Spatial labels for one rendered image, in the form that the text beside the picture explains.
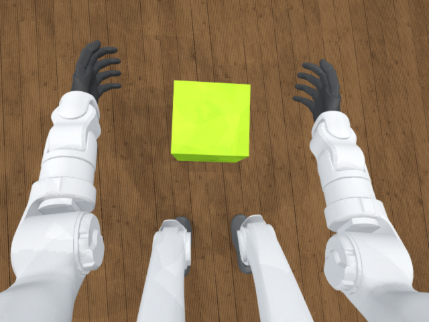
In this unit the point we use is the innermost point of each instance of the carton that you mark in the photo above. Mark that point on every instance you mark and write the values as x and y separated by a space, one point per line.
210 121

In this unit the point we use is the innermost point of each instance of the robot left forearm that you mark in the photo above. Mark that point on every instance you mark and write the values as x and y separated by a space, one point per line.
69 161

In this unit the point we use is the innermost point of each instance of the robot left upper arm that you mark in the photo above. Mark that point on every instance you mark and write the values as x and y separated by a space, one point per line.
52 255

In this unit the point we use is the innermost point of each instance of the robot right hand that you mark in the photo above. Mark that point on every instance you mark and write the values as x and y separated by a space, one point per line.
326 96

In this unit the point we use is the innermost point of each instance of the robot left hand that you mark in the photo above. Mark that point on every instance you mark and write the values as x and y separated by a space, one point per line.
86 77

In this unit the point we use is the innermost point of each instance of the robot right upper arm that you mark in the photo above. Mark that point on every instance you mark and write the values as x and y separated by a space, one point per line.
374 272

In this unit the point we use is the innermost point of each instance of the robot right forearm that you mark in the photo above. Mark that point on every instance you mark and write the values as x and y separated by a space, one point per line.
350 200

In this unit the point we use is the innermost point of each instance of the left robot thigh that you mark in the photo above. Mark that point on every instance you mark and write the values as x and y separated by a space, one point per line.
163 294

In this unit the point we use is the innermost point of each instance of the right robot thigh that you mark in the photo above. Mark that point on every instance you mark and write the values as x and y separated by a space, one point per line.
278 294

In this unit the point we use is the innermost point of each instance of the robot thigh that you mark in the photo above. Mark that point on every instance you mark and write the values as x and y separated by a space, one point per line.
278 294
163 294

